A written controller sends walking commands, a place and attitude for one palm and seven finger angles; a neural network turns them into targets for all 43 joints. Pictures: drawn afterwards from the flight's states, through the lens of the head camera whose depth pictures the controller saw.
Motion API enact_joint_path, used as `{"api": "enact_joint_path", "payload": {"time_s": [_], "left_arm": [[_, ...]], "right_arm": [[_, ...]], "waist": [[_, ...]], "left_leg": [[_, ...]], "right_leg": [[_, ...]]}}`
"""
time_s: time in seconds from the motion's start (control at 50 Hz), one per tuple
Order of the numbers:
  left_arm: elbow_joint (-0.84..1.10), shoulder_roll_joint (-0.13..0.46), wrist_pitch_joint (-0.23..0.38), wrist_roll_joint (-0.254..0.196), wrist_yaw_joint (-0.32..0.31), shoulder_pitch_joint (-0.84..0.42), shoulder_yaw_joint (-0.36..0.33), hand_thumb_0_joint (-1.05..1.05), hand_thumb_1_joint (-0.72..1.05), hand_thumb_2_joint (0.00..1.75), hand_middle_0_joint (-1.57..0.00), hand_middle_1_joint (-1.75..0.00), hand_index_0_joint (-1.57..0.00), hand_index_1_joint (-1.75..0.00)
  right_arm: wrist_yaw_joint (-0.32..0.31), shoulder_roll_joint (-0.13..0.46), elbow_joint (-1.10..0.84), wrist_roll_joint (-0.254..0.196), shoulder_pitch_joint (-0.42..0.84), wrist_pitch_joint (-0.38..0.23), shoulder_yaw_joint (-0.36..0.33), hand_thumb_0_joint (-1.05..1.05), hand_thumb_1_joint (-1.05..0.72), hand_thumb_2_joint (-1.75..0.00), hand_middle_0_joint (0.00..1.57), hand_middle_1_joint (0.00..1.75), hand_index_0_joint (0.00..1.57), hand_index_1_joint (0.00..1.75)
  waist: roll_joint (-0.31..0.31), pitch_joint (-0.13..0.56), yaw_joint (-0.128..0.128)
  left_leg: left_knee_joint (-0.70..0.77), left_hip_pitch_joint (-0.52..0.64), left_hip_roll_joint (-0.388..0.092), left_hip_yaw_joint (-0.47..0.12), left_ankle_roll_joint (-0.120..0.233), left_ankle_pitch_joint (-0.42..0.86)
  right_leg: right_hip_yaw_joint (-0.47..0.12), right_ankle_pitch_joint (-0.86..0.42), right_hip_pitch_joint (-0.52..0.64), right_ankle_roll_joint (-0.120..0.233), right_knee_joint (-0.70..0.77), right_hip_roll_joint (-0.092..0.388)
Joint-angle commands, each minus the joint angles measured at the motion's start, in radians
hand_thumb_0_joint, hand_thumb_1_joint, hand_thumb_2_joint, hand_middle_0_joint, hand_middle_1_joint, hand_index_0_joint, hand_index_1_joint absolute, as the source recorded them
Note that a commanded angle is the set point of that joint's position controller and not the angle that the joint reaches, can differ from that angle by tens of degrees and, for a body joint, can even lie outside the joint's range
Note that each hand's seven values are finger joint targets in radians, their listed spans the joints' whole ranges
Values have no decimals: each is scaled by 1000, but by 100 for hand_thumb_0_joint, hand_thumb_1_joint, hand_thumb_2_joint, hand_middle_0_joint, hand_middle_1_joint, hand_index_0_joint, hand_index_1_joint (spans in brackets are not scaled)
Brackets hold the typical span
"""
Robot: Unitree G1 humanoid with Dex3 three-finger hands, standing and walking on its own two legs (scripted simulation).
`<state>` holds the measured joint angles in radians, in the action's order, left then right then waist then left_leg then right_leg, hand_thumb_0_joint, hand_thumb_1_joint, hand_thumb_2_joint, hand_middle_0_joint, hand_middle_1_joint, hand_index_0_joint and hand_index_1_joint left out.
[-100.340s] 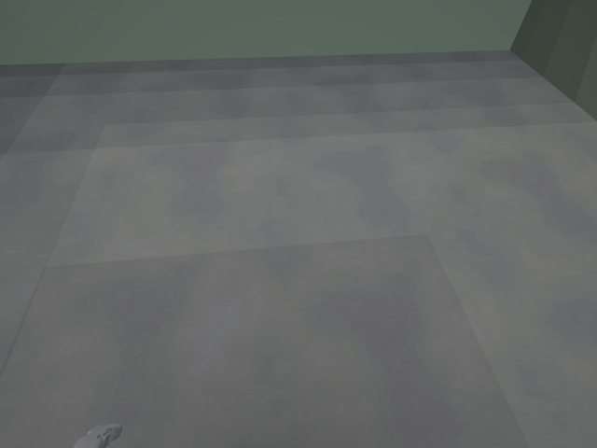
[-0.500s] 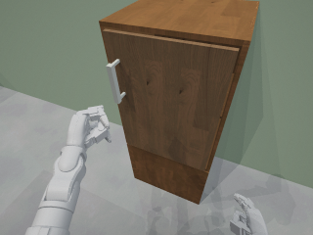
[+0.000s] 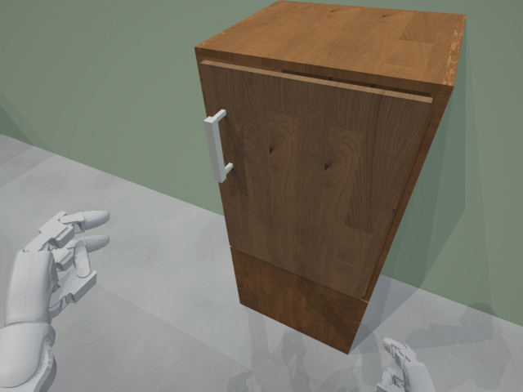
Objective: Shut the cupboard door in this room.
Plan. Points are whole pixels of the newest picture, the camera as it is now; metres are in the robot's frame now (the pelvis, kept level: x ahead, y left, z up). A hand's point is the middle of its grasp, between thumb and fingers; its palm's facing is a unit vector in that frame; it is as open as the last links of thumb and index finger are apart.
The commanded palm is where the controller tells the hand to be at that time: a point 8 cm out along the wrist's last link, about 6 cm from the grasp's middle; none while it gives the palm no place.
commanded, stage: draw the hand back to the body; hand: left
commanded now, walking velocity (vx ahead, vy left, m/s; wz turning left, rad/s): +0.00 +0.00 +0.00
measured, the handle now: (220, 147) +0.59 +0.16 +0.08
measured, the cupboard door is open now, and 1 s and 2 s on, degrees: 0 0 0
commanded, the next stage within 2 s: step back with the hand held close in 0.48 s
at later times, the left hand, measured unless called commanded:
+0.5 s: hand (64, 283) +0.19 +0.26 +0.16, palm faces +0.44 -0.81 -0.39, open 7.4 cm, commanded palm +0.14 +0.30 +0.17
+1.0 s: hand (48, 293) +0.18 +0.27 +0.16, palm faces +0.37 -0.79 -0.48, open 7.4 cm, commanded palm +0.12 +0.31 +0.17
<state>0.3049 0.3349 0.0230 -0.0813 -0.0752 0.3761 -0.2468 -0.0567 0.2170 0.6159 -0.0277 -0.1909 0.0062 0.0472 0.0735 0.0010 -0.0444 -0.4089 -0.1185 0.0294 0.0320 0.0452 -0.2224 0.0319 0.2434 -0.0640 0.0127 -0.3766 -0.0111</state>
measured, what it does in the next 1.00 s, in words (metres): stands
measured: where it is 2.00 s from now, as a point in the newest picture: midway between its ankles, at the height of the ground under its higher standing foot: outside the picture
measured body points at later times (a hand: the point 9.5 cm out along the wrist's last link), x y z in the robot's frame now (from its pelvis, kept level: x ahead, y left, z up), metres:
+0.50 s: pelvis +0.00 +0.00 +0.00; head -0.03 -0.02 +0.45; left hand +0.16 +0.30 +0.18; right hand +0.19 -0.22 -0.08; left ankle +0.00 +0.09 -0.74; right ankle -0.02 -0.11 -0.74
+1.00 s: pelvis -0.02 +0.01 -0.01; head -0.03 +0.00 +0.44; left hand +0.15 +0.31 +0.18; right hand +0.15 -0.24 -0.09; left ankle +0.00 +0.09 -0.74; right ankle -0.02 -0.11 -0.74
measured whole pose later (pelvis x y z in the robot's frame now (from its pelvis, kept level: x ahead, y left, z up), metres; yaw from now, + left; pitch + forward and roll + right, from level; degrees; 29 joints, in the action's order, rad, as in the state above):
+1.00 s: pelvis -0.02 +0.01 -0.01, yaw -1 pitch +0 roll -1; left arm 0.44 0.43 0.12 -0.08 -0.12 0.54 -0.39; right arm -0.10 0.25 0.56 -0.03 -0.19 0.06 -0.01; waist 0.04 0.04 0.00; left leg -0.51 -0.29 0.03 0.05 0.06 -0.23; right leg 0.02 0.25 -0.25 0.00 -0.50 -0.01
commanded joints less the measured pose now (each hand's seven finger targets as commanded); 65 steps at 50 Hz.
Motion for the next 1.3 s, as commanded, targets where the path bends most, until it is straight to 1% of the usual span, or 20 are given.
{"api": "enact_joint_path", "payload": {"time_s": [0.0, 0.08, 0.1, 0.16, 0.28, 0.34, 0.4, 0.52, 0.58, 0.6, 0.62, 0.7, 0.84, 0.9, 0.98, 1.1, 1.14, 1.22, 1.24, 1.28], "left_arm": [[301, 216, 84, -7, -27, -36, -188, 0, 90, 90, -31, -42, -31, -42], [309, 241, 83, -12, -36, 42, -248, 0, 90, 90, -20, -30, -20, -30], [300, 195, 84, -6, -32, 29, -203, 0, 90, 90, -20, -30, -20, -30], [254, 169, 72, -1, -36, -33, -163, 0, 90, 90, -20, -30, -20, -30], [296, 200, 86, 7, -48, -58, -181, 0, 90, 90, -20, -30, -20, -30], [336, 235, 87, 8, -51, -33, -214, 0, 90, 90, -20, -30, -20, -30], [325, 217, 87, 4, -51, -13, -211, 0, 90, 90, -20, -30, -20, -30], [260, 193, 81, -4, -39, 4, -207, 0, 90, 90, -20, -30, -20, -30], [254, 190, 81, -6, -34, 20, -201, 0, 90, 90, -20, -30, -20, -30], [329, 312, 122, 2, -42, -89, -312, 0, 90, 90, -20, -30, -20, -30], [257, 242, 131, -3, -39, 8, -258, 0, 90, 90, -20, -30, -20, -30], [268, 227, 144, 3, -43, 68, -229, 0, 90, 90, -20, -30, -20, -30], [339, 307, 157, 2, -66, 98, -298, 0, 90, 90, -20, -30, -20, -30], [343, 291, 160, 0, -69, 129, -290, 0, 90, 90, -20, -30, -20, -30], [320, 276, 162, 1, -72, 151, -284, 0, 90, 90, -20, -30, -20, -30], [325, 263, 194, 23, -82, 129, -279, 0, 90, 90, -20, -30, -20, -30], [355, 289, 207, 34, -87, 108, -305, 0, 90, 90, -20, -30, -20, -30], [389, 261, 227, 54, -89, 64, -293, 0, 90, 90, -20, -30, -20, -30], [402, 294, 232, 59, -90, 48, -324, 0, 90, 90, -20, -30, -20, -30], [393, 270, 242, 65, -88, 48, -315, 0, 90, 90, -20, -30, -20, -30]], "right_arm": [[-5, 105, -171, 2, 155, -77, -47, 0, -90, -90, 20, 30, 20, 30], [-8, 110, -167, -3, 145, -89, -54, 0, -90, -90, 20, 30, 20, 30], [-6, 110, -163, -2, 143, -90, -55, 0, -90, -90, 20, 30, 20, 30], [-11, 128, -152, 0, 136, -97, -61, 0, -90, -90, 20, 30, 20, 30], [-21, 125, -152, 7, 138, -112, -62, 0, -90, -90, 20, 30, 20, 30], [-19, 122, -150, 7, 146, -118, -58, 0, -90, -90, 20, 30, 20, 30], [-17, 106, -150, 6, 149, -120, -49, 0, -90, -90, 20, 30, 20, 30], [-15, 111, -155, 5, 146, -109, -54, 0, -90, -90, 20, 30, 20, 30], [-15, 115, -156, 5, 144, -106, -59, 0, -90, -90, 20, 30, 20, 30], [-15, 139, -191, -4, 132, -90, -72, 0, -90, -90, 20, 30, 20, 30], [-20, 127, -170, 2, 128, -81, -71, 0, -90, -90, 20, 30, 20, 30], [-21, 128, -176, 3, 123, -52, -81, 0, -90, -90, 20, 30, 20, 30], [-42, 141, -205, 0, 124, -15, -94, 0, -90, -90, 20, 30, 20, 30], [-45, 138, -223, -4, 113, -3, -94, 0, -90, -90, 20, 30, 20, 30], [-44, 143, -231, -4, 103, 2, -97, 0, -90, -90, 20, 30, 20, 30], [-42, 155, -232, -2, 86, -18, -98, 0, -90, -90, 20, 30, 20, 30], [-46, 165, -232, 1, 85, -31, -101, 0, -90, -90, 20, 30, 20, 30], [-47, 164, -228, 10, 65, -55, -99, 0, -90, -90, 20, 30, 20, 30], [-50, 171, -225, 16, 70, -62, -104, 0, -90, -90, 20, 30, 20, 30], [-47, 162, -219, 16, 58, -73, -104, 0, -90, -90, 20, 30, 20, 30]], "waist": [[16, 109, -18], [6, 66, -21], [11, 46, -11], [-28, -5, 5], [-23, 99, -13], [24, 116, -24], [59, 57, -21], [-12, 6, -17], [-35, 32, -19], [-22, 45, 12], [-50, 65, 21], [-56, 125, 28], [-29, 186, 28], [-24, 182, 29], [-23, 139, 32], [-3, 81, 43], [31, 79, 40], [90, 61, 42], [108, 69, 39], [106, 71, 41]], "left_leg": [[45, 42, -48, -58, -24, 229], [46, 20, -50, -58, -28, 223], [46, 22, -51, -56, -27, 220], [57, 17, -53, -64, -20, 158], [55, 49, -45, -69, -14, 161], [45, 44, -44, -64, -20, 198], [54, 21, -44, -62, -28, 176], [62, 11, -50, -55, -23, 153], [57, 22, -51, -48, -18, 170], [0, -49, -74, -80, 10, 106], [-31, -38, -72, -83, 10, 111], [-74, -38, -80, -74, 0, 184], [-66, -64, -108, -94, -7, 349], [-34, -112, -128, -113, -2, 361], [3, -204, -141, -128, 6, 214], [82, -409, -156, -173, 38, -215], [115, -479, -167, -197, 50, -312], [191, -632, -217, -253, 75, -473], [207, -653, -228, -266, 80, -499], [191, -695, -236, -267, 86, -524]], "right_leg": [[-11, -210, -20, 8, 35, 10], [-10, -202, -32, 10, 37, 7], [-9, -194, -51, 9, 38, 8], [-11, -135, -95, 4, 53, 10], [-13, -137, -43, 6, 37, 14], [-20, -174, -15, 10, 38, 13], [-14, -156, -36, 13, 42, 13], [-14, -135, -64, 7, 56, 9], [-18, -155, -54, 4, 54, 13], [-113, -192, -100, 8, 79, 73], [-124, -208, -120, 17, 78, 107], [-134, -307, -136, 22, 31, 145], [-106, -390, -121, 8, -68, 115], [-90, -354, -97, -2, -111, 87], [-103, -247, -104, -7, -108, 76], [-120, -33, -70, -9, -108, 60], [-110, -11, -27, -16, -138, 40], [-73, -9, 64, -27, -269, -7], [-70, -13, 86, -31, -293, -18], [-74, -23, 116, -31, -324, -24]]}}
